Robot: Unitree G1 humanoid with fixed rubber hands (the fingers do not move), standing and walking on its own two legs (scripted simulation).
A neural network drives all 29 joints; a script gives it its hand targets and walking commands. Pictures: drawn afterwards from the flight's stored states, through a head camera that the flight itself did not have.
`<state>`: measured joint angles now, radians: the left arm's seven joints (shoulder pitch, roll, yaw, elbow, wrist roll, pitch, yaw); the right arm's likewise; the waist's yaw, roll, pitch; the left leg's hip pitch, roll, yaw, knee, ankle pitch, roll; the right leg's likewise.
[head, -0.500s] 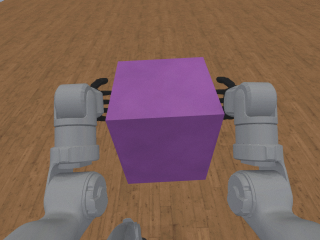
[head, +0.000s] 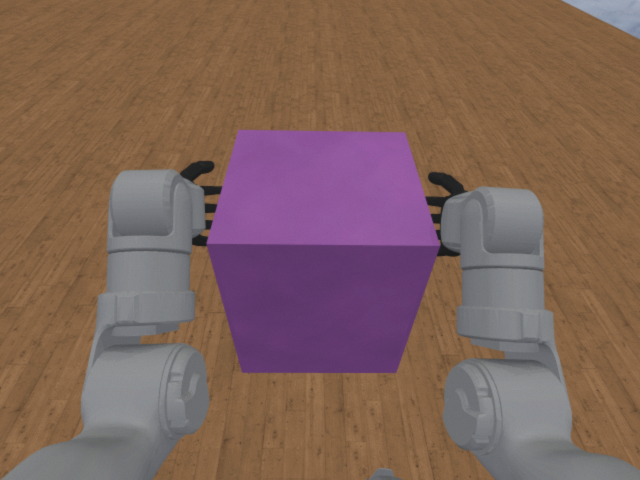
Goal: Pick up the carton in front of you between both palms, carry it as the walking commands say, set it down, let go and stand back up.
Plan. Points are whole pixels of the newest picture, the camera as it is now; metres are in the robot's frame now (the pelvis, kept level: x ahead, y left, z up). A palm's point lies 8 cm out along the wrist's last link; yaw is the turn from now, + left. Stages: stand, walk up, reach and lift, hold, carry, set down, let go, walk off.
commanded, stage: carry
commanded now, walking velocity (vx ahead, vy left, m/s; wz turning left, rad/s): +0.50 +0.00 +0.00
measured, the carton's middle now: (320, 256) +0.39 +0.00 +0.12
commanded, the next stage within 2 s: none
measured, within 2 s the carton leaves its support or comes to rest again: neither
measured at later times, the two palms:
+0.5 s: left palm (251, 163) +0.62 +0.12 +0.11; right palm (417, 171) +0.63 -0.18 +0.10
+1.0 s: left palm (253, 100) +0.88 +0.14 +0.11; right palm (386, 106) +0.87 -0.16 +0.11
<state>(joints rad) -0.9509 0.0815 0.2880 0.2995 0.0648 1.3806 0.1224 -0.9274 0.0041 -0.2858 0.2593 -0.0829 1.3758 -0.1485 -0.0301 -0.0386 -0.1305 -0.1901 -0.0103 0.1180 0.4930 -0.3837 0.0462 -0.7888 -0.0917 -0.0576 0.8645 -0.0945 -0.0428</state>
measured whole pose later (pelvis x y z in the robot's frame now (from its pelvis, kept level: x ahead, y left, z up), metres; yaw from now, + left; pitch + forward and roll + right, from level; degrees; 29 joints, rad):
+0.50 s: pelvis +0.29 -0.03 +0.02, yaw +1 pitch +6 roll +2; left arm -0.53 -0.11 0.28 -0.03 0.11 1.22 0.10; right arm -0.58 0.07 -0.22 0.01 -0.08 1.23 -0.13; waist -0.01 0.03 0.00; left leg -0.68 0.09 0.08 0.75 -0.13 -0.03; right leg -0.12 0.00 -0.12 0.23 -0.21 -0.06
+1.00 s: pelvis +0.62 +0.00 +0.01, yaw -1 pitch +3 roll +0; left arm -0.15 -0.13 0.11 -0.30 0.13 1.24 0.08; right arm -0.15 0.13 -0.09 -0.28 -0.12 1.22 -0.09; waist -0.01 -0.01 -0.17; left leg -0.01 0.01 0.18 0.24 -0.28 0.02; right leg -0.62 -0.12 -0.12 0.62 -0.06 0.03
